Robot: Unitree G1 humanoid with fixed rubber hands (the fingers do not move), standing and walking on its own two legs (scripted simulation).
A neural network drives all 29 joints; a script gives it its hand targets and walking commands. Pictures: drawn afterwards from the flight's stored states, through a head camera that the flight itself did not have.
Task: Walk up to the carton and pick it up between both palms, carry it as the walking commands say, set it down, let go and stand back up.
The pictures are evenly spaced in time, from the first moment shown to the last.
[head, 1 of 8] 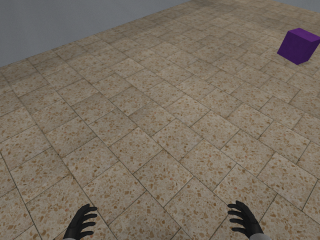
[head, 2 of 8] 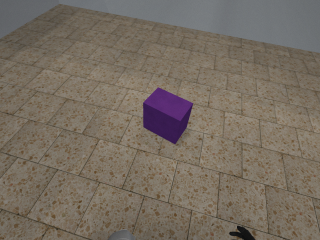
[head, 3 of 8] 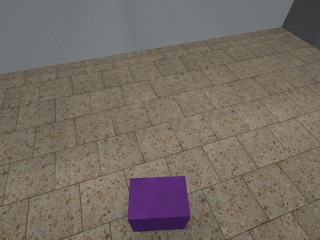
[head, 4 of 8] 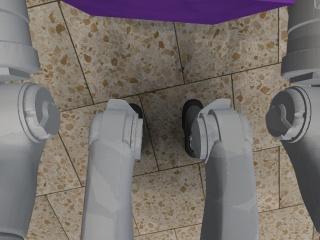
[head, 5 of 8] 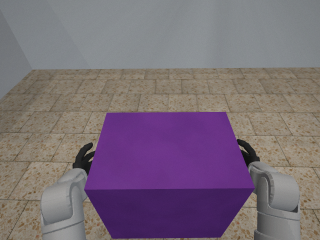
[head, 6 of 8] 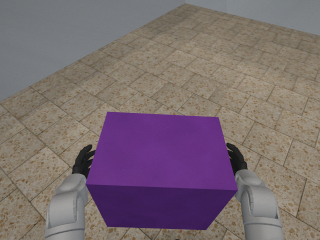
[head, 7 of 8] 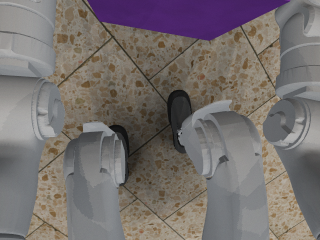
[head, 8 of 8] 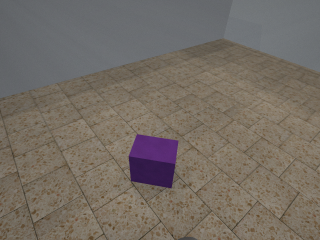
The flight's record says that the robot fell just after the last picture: no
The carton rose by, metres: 0.65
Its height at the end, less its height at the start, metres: +0.00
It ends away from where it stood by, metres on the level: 1.36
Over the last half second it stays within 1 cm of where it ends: yes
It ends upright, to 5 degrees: yes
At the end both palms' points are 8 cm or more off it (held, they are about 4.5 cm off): yes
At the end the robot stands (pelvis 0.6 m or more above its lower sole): yes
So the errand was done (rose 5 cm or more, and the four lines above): yes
